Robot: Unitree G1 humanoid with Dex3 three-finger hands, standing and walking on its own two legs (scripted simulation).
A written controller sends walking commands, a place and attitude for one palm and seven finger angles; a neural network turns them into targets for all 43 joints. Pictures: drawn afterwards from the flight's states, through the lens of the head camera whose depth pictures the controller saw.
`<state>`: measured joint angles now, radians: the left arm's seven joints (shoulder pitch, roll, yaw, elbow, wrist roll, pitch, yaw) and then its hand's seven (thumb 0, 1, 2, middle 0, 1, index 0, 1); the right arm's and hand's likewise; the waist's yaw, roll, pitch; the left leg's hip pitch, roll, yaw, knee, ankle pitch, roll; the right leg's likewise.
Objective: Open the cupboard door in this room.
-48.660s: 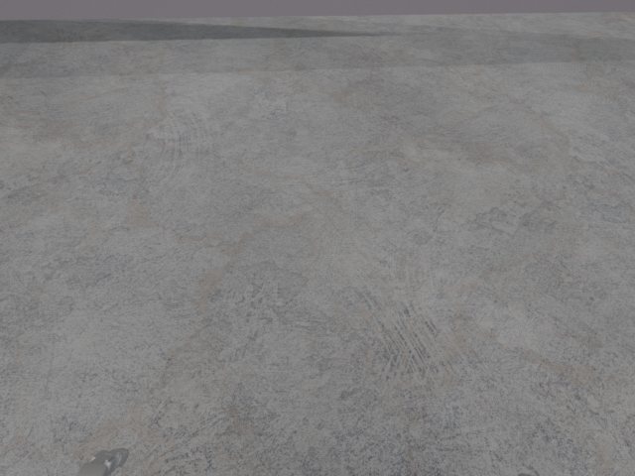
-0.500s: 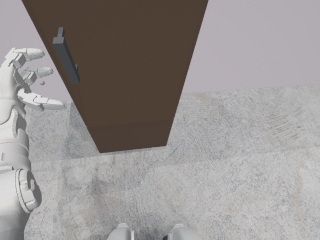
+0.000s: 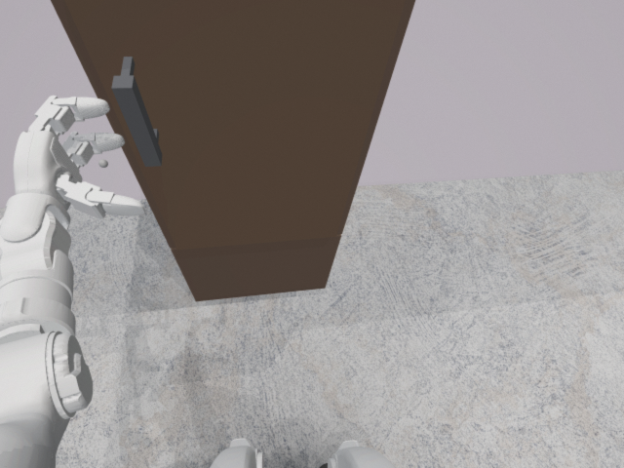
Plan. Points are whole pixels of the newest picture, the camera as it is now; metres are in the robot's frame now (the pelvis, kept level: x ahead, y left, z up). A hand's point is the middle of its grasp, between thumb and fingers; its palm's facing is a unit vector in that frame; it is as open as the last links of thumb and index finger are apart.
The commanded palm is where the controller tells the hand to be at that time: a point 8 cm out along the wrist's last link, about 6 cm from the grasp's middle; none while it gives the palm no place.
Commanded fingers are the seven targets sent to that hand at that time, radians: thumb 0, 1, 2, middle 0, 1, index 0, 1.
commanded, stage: slide the fingers in behind the handle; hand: left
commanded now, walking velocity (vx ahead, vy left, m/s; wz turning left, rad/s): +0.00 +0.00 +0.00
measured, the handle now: (141, 114) +0.56 +0.21 +0.09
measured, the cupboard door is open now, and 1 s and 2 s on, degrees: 0 0 0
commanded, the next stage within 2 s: move the hooked fingers beside the handle in 1.12 s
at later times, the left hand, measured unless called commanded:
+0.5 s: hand (127, 164) +0.47 +0.21 +0.08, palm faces +0.13 -0.99 +0.00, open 14.1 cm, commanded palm +0.45 +0.24 +0.09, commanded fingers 0.00 -0.50 0.30 -0.30 -1.20 -0.30 -1.20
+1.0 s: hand (134, 168) +0.46 +0.20 +0.08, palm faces +0.17 -0.98 -0.03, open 14.6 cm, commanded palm +0.44 +0.21 +0.09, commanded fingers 0.00 -0.50 0.30 -0.30 -1.20 -0.30 -1.20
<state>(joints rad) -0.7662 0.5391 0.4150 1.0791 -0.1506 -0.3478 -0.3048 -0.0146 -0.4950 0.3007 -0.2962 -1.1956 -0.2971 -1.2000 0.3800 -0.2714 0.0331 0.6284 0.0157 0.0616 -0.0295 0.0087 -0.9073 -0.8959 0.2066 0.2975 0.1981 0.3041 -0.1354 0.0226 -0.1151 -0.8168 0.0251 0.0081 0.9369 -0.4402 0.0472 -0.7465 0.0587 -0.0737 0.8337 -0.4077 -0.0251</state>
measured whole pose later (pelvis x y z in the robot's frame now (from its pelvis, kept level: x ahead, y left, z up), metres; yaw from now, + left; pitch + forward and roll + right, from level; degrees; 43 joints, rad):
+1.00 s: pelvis +0.00 -0.01 +0.00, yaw +3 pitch +17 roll -3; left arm -0.80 0.39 0.24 1.09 -0.17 -0.39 -0.08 -0.01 -0.49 0.30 -0.18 -1.16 -0.15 -1.19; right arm 0.36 -0.26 0.01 0.70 0.00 0.00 0.00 0.01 -0.91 -0.90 0.21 0.30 0.20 0.30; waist -0.09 0.04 -0.11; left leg -0.80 0.00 -0.03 0.93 -0.43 0.03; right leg -0.72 0.04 -0.11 0.84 -0.42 -0.04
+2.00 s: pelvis +0.00 -0.01 +0.00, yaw +1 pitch +17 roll -3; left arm -0.80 0.46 0.35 1.13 -0.13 -0.40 -0.18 -0.01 -0.49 0.30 -0.27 -1.18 -0.24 -1.21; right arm 0.37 -0.26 0.03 0.69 0.01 0.02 -0.02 0.01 -0.91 -0.90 0.21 0.30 0.20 0.30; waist -0.12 0.03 -0.11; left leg -0.80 0.01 0.00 0.92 -0.43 0.04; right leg -0.73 0.05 -0.08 0.84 -0.41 -0.03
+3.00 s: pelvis +0.01 +0.01 +0.00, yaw +0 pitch +20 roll -4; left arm -0.81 0.62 0.46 1.14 -0.13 -0.34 -0.34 -0.01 -0.49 0.30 -0.30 -1.20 -0.30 -1.20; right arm 0.40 -0.27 0.04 0.63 0.01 0.08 -0.03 0.01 -0.91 -0.90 0.21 0.30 0.20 0.30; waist -0.15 0.03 -0.12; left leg -0.84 0.02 0.01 0.94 -0.45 0.05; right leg -0.76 0.06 -0.07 0.82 -0.41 -0.02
